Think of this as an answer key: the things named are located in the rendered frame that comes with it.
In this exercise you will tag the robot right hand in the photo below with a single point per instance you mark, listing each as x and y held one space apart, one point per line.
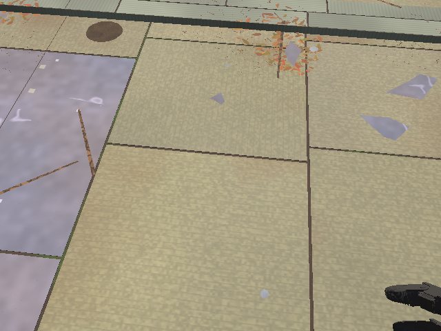
425 295

